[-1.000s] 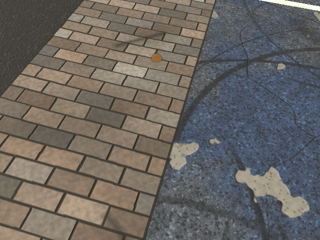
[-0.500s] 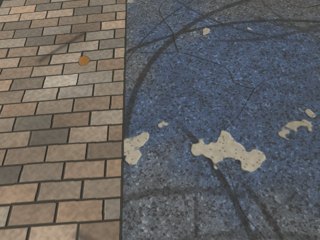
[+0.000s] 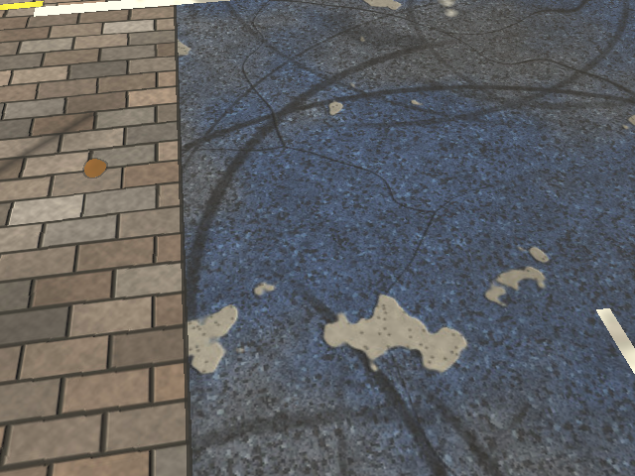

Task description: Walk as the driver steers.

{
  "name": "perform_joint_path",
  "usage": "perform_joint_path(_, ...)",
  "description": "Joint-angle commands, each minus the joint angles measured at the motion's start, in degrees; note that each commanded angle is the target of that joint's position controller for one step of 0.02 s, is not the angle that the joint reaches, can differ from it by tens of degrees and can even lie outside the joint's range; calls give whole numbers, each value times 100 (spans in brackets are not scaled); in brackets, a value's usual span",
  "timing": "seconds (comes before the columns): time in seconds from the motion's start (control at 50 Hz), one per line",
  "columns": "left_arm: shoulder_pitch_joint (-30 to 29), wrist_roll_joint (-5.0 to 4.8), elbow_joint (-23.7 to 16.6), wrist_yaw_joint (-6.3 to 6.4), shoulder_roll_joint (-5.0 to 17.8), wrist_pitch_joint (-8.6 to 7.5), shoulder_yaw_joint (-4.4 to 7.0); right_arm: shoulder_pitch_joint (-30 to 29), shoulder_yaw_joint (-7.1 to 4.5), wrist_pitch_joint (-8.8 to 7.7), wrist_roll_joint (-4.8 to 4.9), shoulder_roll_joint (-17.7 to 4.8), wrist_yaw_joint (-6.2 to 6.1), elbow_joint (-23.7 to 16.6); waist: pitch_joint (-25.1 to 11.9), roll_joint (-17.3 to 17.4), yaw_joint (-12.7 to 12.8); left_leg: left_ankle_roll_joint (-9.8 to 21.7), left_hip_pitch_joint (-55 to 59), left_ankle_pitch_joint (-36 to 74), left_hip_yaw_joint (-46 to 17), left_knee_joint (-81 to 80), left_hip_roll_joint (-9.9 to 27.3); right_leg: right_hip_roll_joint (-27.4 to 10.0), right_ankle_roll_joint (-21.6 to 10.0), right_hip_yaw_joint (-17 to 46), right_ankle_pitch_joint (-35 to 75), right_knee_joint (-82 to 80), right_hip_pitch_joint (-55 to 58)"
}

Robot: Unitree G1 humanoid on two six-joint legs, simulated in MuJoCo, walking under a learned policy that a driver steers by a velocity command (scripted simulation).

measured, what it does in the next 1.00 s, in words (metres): stands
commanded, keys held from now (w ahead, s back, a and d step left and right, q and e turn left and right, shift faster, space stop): no key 0.80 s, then w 0.20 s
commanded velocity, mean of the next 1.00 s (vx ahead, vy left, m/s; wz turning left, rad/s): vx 0.03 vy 0.00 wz -0.02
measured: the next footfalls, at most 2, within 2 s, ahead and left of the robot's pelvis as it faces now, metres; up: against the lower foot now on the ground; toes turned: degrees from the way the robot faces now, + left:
right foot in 1.12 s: +0.11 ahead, -0.13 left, +0.00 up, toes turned +0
left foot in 1.54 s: +0.43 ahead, +0.09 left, +0.00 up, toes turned +0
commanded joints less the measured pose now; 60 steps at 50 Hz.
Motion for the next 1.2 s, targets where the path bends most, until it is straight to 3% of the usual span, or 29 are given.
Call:
perform_joint_path(0.02,-153,3,-360,6,547,-142,159,-156,-187,-71,27,-718,-19,-470,-259,70,-73,194,149,571,-432,-487,426,-349,-175,341,780,-430,-45)
perform_joint_path(0.1,-106,-8,-314,25,492,-180,147,-108,-169,-49,31,-645,-6,-488,-286,-88,-91,181,228,692,-354,-374,358,-368,-159,384,798,-450,-60)
perform_joint_path(0.8,168,-32,134,242,194,-174,183,287,-184,-123,73,-386,-46,-124,-137,103,-24,261,51,691,-431,-645,325,-336,65,241,1042,-402,269)
perform_joint_path(0.84,304,-46,256,256,113,-161,168,399,-196,-86,82,-413,-71,-24,-161,265,-40,361,57,-721,-507,-879,289,-126,42,-14,-11,-278,170)
perform_joint_path(0.86,307,-76,265,264,143,-181,184,483,-260,-54,121,-609,-101,4,1,489,-100,543,43,-1724,-788,-1087,412,57,8,-261,-731,47,-183)
perform_joint_path(0.9,41,-154,103,240,154,-340,184,830,-335,-41,177,-912,-155,108,444,1034,-246,1174,166,-3217,-2208,-1890,1403,25,-33,-631,-1084,920,-1200)
perform_joint_path(0.94,-334,-243,-28,172,223,-529,196,1025,-373,-116,165,-1052,-197,202,797,1007,-385,1567,177,-2901,-3027,-2234,1969,-365,-153,-395,-1256,1674,-1847)
perform_joint_path(0.96,-349,-255,-35,128,236,-589,203,1036,-379,-158,164,-1063,-193,223,726,967,-390,1592,438,-2524,-3013,-2242,2037,-504,-221,-333,-1448,1833,-2101)
perform_joint_path(1.0,-274,-260,24,30,207,-682,180,810,-369,-170,238,-1034,-162,188,489,793,-294,1375,598,-1675,-2353,-2198,1764,-586,-336,-447,-1316,1252,-1767)
perform_joint_path(1.06,422,-199,424,-76,111,-760,187,445,-368,-82,344,-1053,-102,186,72,668,122,1071,-254,-669,-1104,-1736,1065,-105,-263,-1054,419,-150,357)
perform_joint_path(1.08,819,-186,613,-81,165,-743,232,512,-333,-66,320,-934,-89,219,-65,585,269,979,-557,-703,-921,-1398,910,66,-203,-1156,588,-293,1020)
perform_joint_path(1.1,1261,-211,728,-60,266,-727,282,480,-257,-90,272,-719,-72,212,-195,464,481,793,-948,-692,-725,-835,743,-75,-254,-911,410,-404,1647)
perform_joint_path(1.12,1893,-195,774,6,673,-740,372,260,-110,-145,173,-277,-29,72,-330,-541,742,367,-1720,-679,-117,1059,213,-1217,-628,758,-457,-1214,2266)
perform_joint_path(1.14,2191,-134,718,-43,1389,-782,494,272,-121,-276,247,-243,-63,-227,-319,-1564,654,188,-3036,-1610,-76,2637,-302,-2428,-1599,3356,-1563,-2065,2561)
perform_joint_path(1.16,1849,-97,673,-69,1073,-840,399,283,-228,-357,392,-686,-70,-207,20,-939,499,277,-3565,-1568,-523,3521,94,-2623,-1896,3685,-2464,-2245,2167)
perform_joint_path(1.18,1463,-135,579,-78,752,-877,291,265,-268,-397,433,-841,-32,-166,404,-674,337,394,-3863,-896,-573,3708,362,-2371,-1693,3054,-2418,-2234,2000)
perform_joint_path(1.2,1176,-119,508,-96,634,-882,231,293,-271,-415,353,-816,-8,-58,418,-494,228,425,-3767,-359,-485,3630,516,-2064,-1463,2401,-1757,-2258,1838)
Velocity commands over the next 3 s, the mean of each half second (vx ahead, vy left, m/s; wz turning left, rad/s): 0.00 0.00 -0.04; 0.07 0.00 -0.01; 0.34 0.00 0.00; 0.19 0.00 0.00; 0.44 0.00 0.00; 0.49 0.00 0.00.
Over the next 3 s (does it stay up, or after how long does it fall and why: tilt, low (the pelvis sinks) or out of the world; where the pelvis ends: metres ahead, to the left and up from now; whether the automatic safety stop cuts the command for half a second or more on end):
stays up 0.84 0.01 0.00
